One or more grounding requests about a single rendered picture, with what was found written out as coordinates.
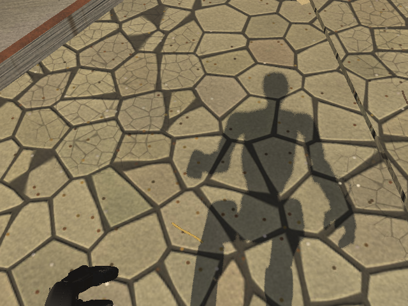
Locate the left robot hand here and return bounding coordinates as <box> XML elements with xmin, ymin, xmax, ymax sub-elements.
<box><xmin>45</xmin><ymin>265</ymin><xmax>119</xmax><ymax>306</ymax></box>

